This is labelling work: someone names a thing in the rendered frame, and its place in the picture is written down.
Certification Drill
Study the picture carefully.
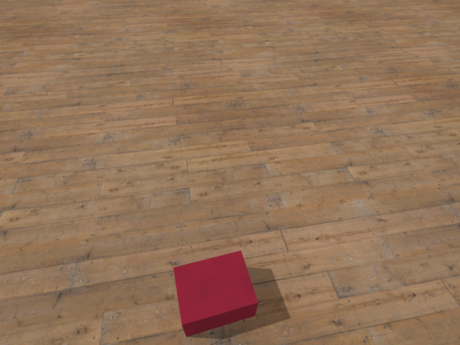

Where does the carton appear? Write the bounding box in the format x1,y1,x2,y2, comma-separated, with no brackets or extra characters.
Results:
173,251,258,337

